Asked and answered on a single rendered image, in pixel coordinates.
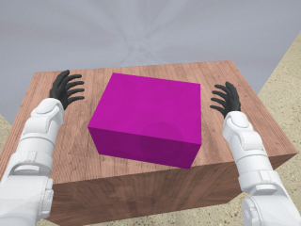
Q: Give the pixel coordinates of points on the pedestal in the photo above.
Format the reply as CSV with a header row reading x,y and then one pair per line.
x,y
91,188

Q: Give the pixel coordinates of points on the robot right upper arm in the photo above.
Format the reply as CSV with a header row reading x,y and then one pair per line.
x,y
269,210

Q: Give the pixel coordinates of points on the robot left upper arm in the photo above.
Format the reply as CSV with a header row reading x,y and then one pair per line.
x,y
25,199

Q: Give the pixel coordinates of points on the right robot forearm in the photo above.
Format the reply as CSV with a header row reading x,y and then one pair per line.
x,y
256,175

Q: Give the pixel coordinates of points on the carton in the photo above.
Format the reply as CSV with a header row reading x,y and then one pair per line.
x,y
148,119

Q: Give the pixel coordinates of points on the left robot forearm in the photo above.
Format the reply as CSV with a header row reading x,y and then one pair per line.
x,y
33,156

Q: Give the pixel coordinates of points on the robot left hand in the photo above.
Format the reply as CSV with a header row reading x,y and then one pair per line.
x,y
60,88

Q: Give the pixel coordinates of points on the robot right hand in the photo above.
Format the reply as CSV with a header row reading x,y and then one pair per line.
x,y
231,102

